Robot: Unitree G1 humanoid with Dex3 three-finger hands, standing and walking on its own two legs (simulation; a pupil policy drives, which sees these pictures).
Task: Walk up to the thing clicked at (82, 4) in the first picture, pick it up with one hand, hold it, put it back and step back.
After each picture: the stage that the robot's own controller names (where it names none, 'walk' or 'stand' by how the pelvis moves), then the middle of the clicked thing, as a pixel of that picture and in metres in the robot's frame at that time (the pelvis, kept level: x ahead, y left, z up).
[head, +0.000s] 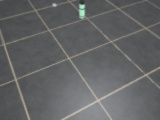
stand; (82, 9) +2.05 +0.05 -0.66
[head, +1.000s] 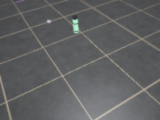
walk; (75, 24) +1.92 +0.28 -0.64
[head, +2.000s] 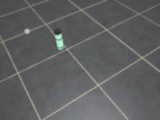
walk; (59, 39) +1.32 +0.38 -0.65
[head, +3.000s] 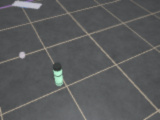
walk; (58, 74) +0.88 +0.27 -0.63
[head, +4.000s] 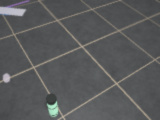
walk; (52, 105) +0.56 +0.20 -0.64
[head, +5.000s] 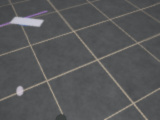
stand; out of the picture +0.44 +0.18 -0.65
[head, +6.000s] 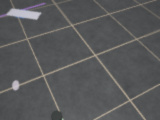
stand; out of the picture +0.43 +0.19 -0.65
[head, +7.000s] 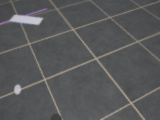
stand; out of the picture +0.42 +0.21 -0.65
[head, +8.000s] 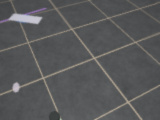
stand; out of the picture +0.45 +0.21 -0.66
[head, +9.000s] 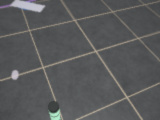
stand; (54, 112) +0.47 +0.19 -0.63
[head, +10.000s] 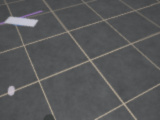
stand; out of the picture +0.44 +0.24 -0.66
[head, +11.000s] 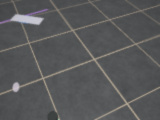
stand; out of the picture +0.46 +0.22 -0.66
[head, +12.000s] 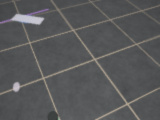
stand; out of the picture +0.46 +0.22 -0.66
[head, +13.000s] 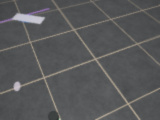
go down; out of the picture +0.46 +0.22 -0.66
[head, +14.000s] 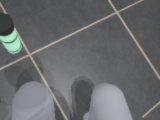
go down; (8, 36) +0.52 +0.29 -0.27
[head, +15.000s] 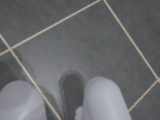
close in; out of the picture +0.50 +0.32 -0.24
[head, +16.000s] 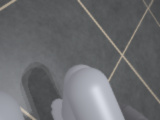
close in; out of the picture +0.47 +0.36 -0.16
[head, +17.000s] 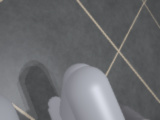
lift; out of the picture +0.46 +0.37 -0.17
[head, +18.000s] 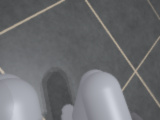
lift; out of the picture +0.41 +0.32 -0.15
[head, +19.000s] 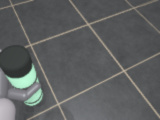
lift; (25, 80) +0.34 +0.19 +0.03
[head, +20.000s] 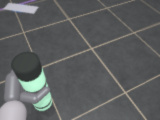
hold; (35, 85) +0.33 +0.17 +0.04
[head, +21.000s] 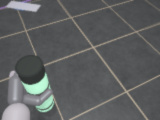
crouch; (38, 87) +0.33 +0.17 +0.02
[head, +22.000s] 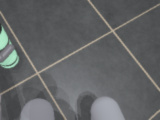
crouch; out of the picture +0.46 +0.26 -0.05
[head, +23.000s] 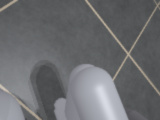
lower; out of the picture +0.44 +0.35 -0.17
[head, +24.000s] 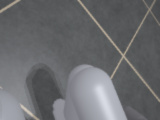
lower; out of the picture +0.44 +0.36 -0.17
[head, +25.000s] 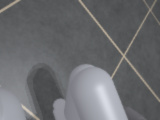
lower; out of the picture +0.44 +0.36 -0.17
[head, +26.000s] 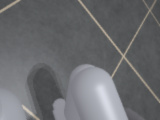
lower; out of the picture +0.44 +0.36 -0.17
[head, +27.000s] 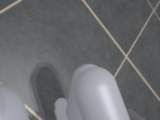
loosen; out of the picture +0.44 +0.36 -0.17
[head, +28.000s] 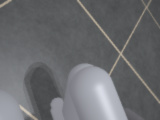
withdraw; out of the picture +0.44 +0.35 -0.17
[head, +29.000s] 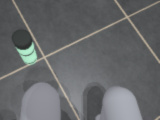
walk; (26, 49) +0.49 +0.28 -0.28
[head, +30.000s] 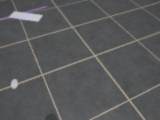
stand; out of the picture +0.43 +0.21 -0.59
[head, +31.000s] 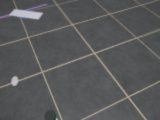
stand; out of the picture +0.44 +0.22 -0.60
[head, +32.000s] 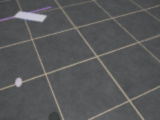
stand; out of the picture +0.44 +0.21 -0.63
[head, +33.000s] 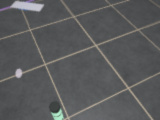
walk; (56, 112) +0.47 +0.21 -0.64
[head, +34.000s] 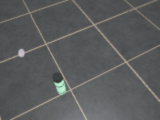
walk; (59, 84) +0.64 +0.23 -0.63
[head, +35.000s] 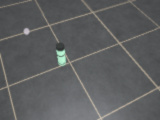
walk; (61, 54) +0.94 +0.22 -0.62
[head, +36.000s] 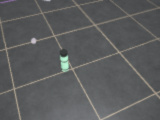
stand; (64, 60) +1.04 +0.22 -0.64
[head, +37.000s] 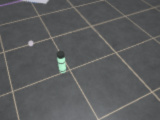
stand; (61, 62) +1.05 +0.24 -0.66
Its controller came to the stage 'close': yes
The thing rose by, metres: 0.67
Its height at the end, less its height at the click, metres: +0.00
